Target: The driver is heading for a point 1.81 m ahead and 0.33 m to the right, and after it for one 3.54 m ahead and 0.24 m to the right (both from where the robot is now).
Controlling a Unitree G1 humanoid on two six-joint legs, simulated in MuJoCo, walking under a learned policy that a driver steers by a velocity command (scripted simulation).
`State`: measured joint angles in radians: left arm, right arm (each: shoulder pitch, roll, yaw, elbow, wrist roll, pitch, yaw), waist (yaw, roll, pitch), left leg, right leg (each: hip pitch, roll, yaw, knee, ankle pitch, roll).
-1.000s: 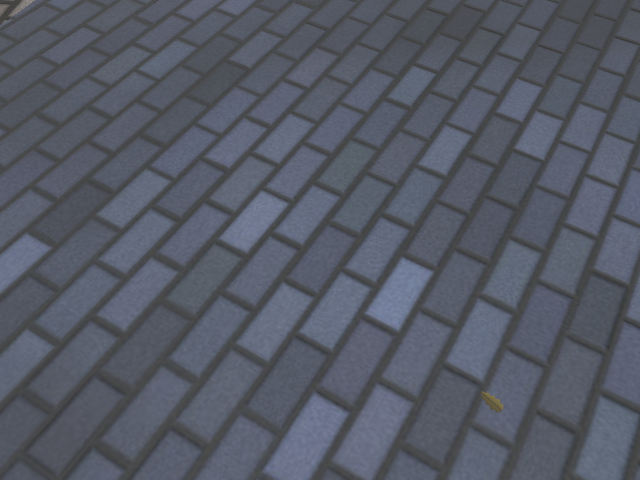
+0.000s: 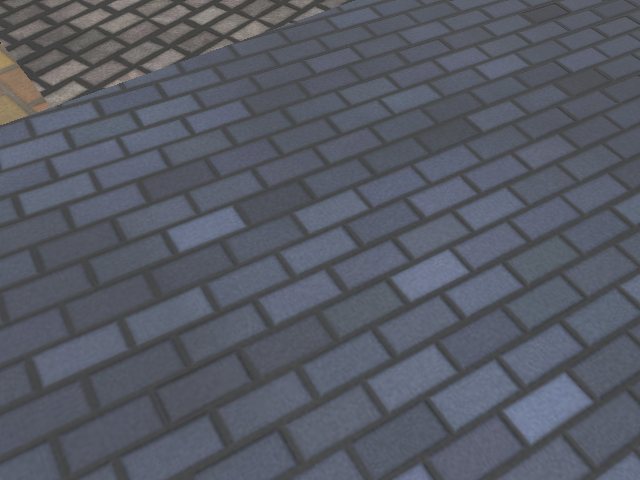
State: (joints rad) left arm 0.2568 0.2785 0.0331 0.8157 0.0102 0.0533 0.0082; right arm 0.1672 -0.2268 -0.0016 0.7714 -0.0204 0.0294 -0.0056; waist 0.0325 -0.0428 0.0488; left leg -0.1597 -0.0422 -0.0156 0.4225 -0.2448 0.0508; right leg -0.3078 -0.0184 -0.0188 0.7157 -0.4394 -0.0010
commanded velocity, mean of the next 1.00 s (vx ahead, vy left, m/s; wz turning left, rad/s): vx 0.20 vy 0.00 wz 0.03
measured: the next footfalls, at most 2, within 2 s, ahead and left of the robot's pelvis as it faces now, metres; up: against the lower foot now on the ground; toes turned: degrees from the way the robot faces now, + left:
right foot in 0.18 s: +0.01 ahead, -0.13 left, +0.00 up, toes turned +1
right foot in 1.12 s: +0.39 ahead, -0.07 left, +0.00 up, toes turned -4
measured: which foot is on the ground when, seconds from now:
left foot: down 0.00-1.00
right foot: up 0.00-0.16, down 0.18-0.66, up 0.68-1.00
